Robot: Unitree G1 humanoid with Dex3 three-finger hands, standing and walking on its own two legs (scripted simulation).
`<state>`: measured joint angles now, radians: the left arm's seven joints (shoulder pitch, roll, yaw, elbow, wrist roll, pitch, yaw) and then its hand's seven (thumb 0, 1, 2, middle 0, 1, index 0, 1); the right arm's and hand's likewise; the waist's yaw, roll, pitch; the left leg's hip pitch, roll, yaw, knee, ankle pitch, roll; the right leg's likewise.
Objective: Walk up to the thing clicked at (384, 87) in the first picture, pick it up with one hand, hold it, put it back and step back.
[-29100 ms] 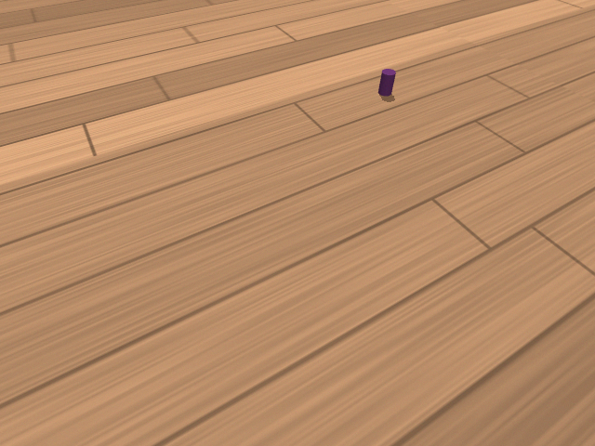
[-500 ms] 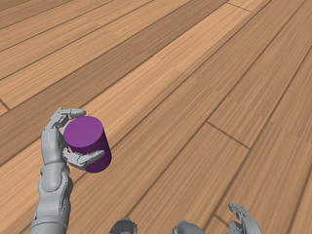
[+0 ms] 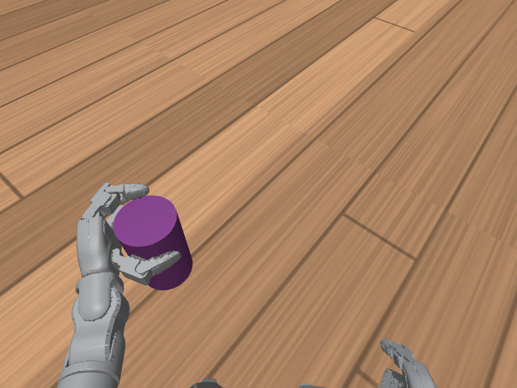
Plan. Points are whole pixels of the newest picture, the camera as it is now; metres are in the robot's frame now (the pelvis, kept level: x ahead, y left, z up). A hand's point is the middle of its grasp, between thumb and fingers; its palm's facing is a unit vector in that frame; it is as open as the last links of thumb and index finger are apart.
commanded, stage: hold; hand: left
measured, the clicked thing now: (157, 245) +0.33 +0.16 +0.02
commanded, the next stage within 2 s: crouch in 0.30 s
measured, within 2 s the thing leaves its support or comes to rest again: neither
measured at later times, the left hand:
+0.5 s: hand (140, 236) +0.32 +0.17 +0.07, palm faces +0.23 -0.97 +0.00, open 11.9 cm
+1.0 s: hand (156, 275) +0.35 +0.20 -0.15, palm faces +0.30 -0.95 -0.02, open 11.9 cm
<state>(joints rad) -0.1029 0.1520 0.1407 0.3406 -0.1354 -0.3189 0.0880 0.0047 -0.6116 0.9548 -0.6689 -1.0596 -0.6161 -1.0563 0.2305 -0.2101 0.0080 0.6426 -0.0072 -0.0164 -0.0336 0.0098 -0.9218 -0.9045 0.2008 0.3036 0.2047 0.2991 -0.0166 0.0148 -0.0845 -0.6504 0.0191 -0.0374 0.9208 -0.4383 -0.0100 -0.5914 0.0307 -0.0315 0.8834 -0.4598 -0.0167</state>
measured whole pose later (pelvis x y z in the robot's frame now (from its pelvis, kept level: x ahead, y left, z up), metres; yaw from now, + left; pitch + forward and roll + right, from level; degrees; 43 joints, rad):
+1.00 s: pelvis -0.05 +0.00 -0.14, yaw -2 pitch +28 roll -3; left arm -0.40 0.23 0.31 0.84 -0.12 -0.71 0.07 0.00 -0.61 0.93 -0.70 -1.02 -0.65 -1.02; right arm 0.17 -0.25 -0.02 0.68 -0.07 -0.03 0.07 0.01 -0.90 -0.90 0.20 0.30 0.20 0.30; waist -0.05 0.00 -0.20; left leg -1.45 0.02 -0.05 1.58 -0.62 -0.01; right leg -1.40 0.04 -0.05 1.55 -0.65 -0.02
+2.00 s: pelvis -0.10 +0.01 -0.40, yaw -10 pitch +27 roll -9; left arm -0.73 0.61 0.64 1.18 -0.08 -0.79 -0.06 0.00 -0.61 0.93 -0.70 -1.02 -0.65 -1.01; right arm 0.06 -0.29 0.18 0.71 -0.18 0.06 0.10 0.00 -0.90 -0.90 0.20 0.30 0.21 0.30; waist -0.18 -0.09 0.03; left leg -2.25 0.03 -0.17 2.44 -0.67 -0.01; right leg -2.15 0.06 -0.17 2.34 -0.68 -0.01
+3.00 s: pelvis -0.10 +0.02 -0.44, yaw -16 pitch +17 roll -14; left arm -0.72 0.88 0.71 1.37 -0.10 -0.92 -0.05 0.00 -0.61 0.93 -0.70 -1.02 -0.65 -1.01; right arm -0.09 -0.37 0.42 0.58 -0.30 0.07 0.11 0.00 -0.91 -0.91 0.20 0.30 0.21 0.30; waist -0.24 -0.22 0.25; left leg -2.25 0.04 -0.30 2.61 -0.70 -0.01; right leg -2.12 0.10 -0.26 2.43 -0.66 0.02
